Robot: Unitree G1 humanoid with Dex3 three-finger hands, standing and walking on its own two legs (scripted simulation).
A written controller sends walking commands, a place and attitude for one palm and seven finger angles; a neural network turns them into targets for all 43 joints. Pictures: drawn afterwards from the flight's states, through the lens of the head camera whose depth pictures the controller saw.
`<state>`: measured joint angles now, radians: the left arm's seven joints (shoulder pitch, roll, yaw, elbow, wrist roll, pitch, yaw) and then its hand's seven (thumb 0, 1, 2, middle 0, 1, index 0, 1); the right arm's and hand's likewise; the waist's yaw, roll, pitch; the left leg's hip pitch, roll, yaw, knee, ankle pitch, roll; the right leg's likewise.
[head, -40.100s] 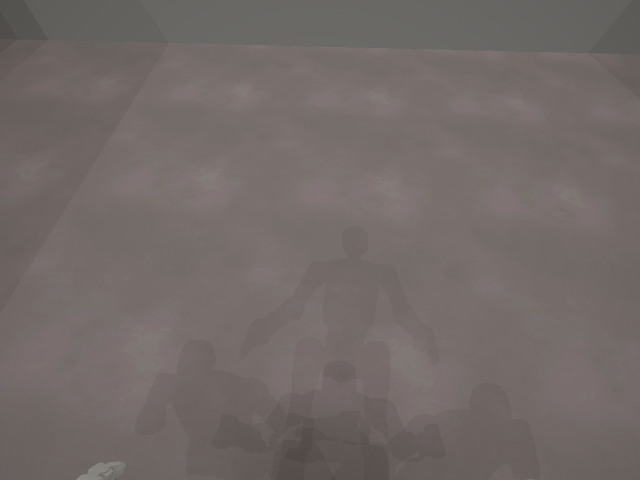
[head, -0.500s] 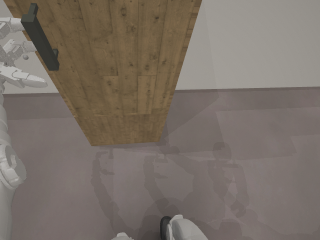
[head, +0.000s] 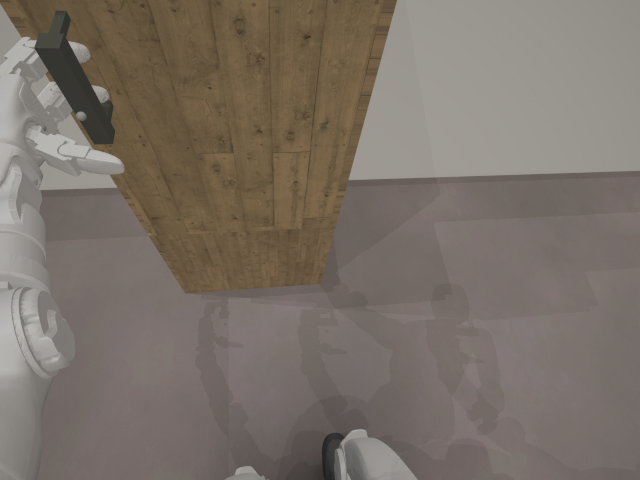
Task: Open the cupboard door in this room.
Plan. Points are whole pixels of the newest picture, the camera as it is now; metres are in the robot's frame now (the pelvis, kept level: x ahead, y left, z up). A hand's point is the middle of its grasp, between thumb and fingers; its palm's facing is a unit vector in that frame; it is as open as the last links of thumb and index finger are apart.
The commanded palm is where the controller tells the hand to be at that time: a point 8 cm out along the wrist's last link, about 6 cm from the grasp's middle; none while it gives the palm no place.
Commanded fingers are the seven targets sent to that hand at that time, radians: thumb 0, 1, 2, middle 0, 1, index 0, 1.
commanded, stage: slide the fingers in behind the handle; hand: left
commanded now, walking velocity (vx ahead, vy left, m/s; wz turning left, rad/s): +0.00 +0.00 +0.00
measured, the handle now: (84, 82) +0.57 +0.23 +0.11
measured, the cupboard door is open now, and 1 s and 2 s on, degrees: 0 0 13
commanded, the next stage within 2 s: close the thumb around the handle in 0.64 s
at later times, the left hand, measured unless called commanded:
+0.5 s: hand (102, 116) +0.52 +0.20 +0.11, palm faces -0.01 -1.00 -0.02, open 13.9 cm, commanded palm +0.49 +0.25 +0.11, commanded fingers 0.00 -0.50 0.30 -0.30 -1.20 -0.30 -1.20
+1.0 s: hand (99, 116) +0.52 +0.21 +0.11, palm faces -0.01 -1.00 -0.01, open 12.0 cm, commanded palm +0.49 +0.25 +0.11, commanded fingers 0.00 0.28 0.64 -0.36 -1.28 -0.36 -1.28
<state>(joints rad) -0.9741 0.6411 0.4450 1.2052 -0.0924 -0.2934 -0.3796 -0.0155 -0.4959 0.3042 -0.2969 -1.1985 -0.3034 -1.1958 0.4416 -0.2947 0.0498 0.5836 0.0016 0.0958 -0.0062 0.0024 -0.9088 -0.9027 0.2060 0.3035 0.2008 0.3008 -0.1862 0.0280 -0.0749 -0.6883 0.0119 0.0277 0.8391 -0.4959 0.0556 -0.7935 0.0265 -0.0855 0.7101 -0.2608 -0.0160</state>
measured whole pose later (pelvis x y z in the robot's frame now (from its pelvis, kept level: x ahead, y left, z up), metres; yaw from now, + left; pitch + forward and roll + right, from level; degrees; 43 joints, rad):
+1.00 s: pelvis +0.00 +0.00 +0.00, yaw +0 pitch +19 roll -3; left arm -0.97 0.58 0.42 1.20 -0.08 -0.31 -0.32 -0.01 -0.20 0.43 -0.32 -1.23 -0.33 -1.23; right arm 0.45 -0.29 0.04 0.60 0.00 0.08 0.00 0.00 -0.91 -0.90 0.21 0.30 0.20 0.30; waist -0.18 0.04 -0.08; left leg -0.67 0.01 0.03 0.83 -0.49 0.06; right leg -0.78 0.02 -0.08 0.71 -0.26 -0.01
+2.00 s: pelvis +0.01 +0.00 +0.01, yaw -1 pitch +15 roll -2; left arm -0.51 0.39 0.37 0.70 -0.21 -0.24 -0.33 -0.01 0.70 0.73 -0.38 -1.35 -0.36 -1.35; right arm 0.39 -0.28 0.02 0.53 0.03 0.07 0.02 0.01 -0.91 -0.90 0.20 0.30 0.20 0.30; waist -0.10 0.04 -0.12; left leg -0.52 0.00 0.07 0.72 -0.46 0.05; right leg -0.67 0.03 -0.04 0.66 -0.25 -0.02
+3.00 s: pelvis -0.02 -0.05 +0.02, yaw +4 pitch +1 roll +1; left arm -0.04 -0.11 -0.18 0.09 0.05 -0.02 0.52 0.01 0.25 0.62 -0.35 -1.28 -0.35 -1.28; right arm 0.14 -0.19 0.02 0.59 -0.03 0.10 -0.04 0.01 -0.91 -0.90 0.20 0.30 0.20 0.30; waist 0.02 0.05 -0.04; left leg -0.26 -0.01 -0.02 0.63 -0.39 0.00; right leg -0.40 0.01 -0.12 0.61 -0.24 -0.07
